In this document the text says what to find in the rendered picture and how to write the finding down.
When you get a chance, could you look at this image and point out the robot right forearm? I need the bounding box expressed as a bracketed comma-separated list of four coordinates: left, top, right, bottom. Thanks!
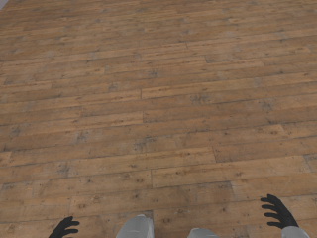
[281, 226, 310, 238]

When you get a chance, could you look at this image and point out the right robot thigh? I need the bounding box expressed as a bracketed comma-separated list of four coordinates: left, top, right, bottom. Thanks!
[187, 228, 219, 238]

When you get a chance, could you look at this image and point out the robot right hand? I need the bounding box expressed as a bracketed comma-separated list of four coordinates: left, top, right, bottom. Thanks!
[260, 194, 299, 229]

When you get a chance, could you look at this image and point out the robot thigh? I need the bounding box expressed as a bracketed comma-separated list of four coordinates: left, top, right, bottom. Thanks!
[116, 216, 155, 238]
[187, 228, 219, 238]

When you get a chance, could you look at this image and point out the robot left hand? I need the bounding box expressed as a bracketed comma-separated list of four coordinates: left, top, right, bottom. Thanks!
[49, 216, 80, 238]

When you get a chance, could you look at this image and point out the left robot thigh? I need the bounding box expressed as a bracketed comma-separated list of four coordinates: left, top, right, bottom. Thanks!
[116, 216, 155, 238]

